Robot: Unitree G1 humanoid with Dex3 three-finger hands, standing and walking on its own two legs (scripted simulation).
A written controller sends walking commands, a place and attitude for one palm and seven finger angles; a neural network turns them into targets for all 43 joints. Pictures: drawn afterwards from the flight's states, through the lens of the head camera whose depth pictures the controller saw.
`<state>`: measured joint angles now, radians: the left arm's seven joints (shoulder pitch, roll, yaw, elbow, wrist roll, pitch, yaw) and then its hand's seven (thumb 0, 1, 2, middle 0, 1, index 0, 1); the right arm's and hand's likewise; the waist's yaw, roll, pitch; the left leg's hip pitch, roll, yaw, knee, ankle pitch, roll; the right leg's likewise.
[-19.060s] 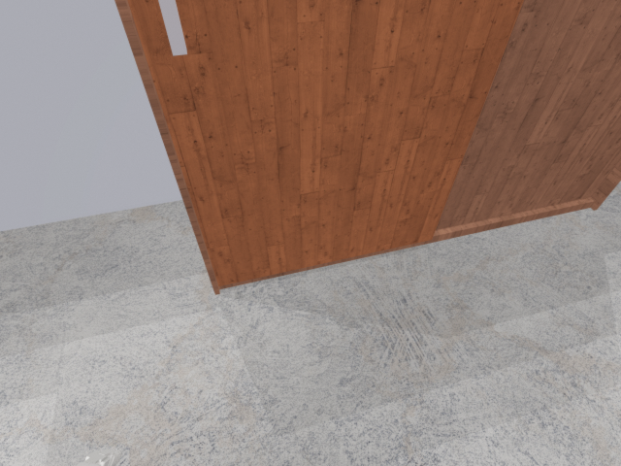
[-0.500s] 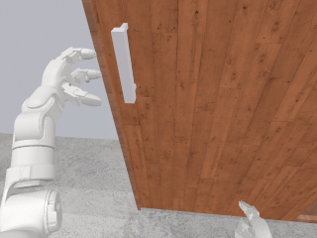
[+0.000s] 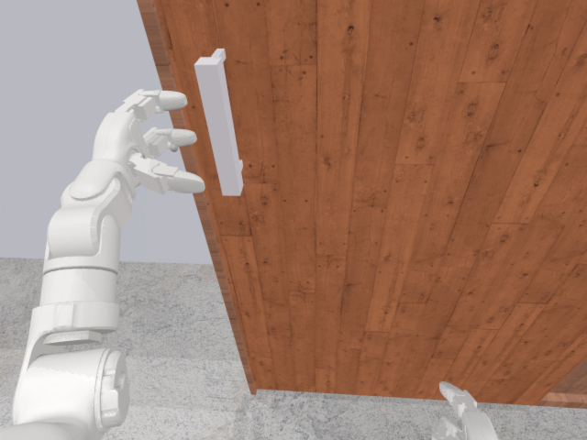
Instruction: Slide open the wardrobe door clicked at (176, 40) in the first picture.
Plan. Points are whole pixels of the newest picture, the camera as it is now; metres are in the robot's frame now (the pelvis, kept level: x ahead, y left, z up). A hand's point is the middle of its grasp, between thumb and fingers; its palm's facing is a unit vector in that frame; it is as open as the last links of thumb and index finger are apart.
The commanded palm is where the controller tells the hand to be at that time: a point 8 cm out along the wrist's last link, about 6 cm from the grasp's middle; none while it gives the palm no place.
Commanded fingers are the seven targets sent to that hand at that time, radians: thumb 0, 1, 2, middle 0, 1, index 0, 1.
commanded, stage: move the hooked fingers beside the handle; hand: left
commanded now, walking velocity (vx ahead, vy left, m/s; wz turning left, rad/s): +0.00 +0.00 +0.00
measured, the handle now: (226, 125) +0.46 +0.13 +0.25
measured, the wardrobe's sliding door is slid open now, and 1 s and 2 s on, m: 0.00 0.00 0.00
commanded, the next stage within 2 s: feel for the door with the fingertips in 0.52 s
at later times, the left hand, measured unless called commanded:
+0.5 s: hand (178, 148) +0.39 +0.17 +0.25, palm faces +0.04 -1.00 -0.02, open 14.0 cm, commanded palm +0.36 +0.23 +0.25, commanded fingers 0.00 -0.50 0.30 -0.30 -1.20 -0.30 -1.20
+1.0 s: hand (200, 149) +0.38 +0.14 +0.25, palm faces +0.02 -1.00 +0.00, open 14.1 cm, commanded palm +0.36 +0.19 +0.25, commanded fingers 0.00 -0.50 0.30 -0.30 -1.20 -0.30 -1.20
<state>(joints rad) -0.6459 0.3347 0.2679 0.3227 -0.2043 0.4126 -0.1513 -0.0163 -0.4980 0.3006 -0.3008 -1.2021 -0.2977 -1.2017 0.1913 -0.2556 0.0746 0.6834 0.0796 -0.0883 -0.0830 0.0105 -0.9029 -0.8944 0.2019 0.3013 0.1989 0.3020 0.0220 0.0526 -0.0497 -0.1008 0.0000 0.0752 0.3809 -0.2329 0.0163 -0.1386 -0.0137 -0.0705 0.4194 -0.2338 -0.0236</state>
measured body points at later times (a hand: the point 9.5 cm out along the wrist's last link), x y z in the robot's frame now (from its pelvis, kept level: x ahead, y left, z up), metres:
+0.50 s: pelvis +0.00 +0.00 +0.00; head -0.03 -0.03 +0.45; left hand +0.38 +0.23 +0.26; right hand +0.17 -0.23 -0.09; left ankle -0.01 +0.11 -0.74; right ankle +0.00 -0.10 -0.74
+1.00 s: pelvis +0.00 +0.00 +0.00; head -0.04 -0.03 +0.45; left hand +0.37 +0.20 +0.26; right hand +0.19 -0.22 -0.08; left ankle -0.01 +0.11 -0.74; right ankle +0.00 -0.10 -0.74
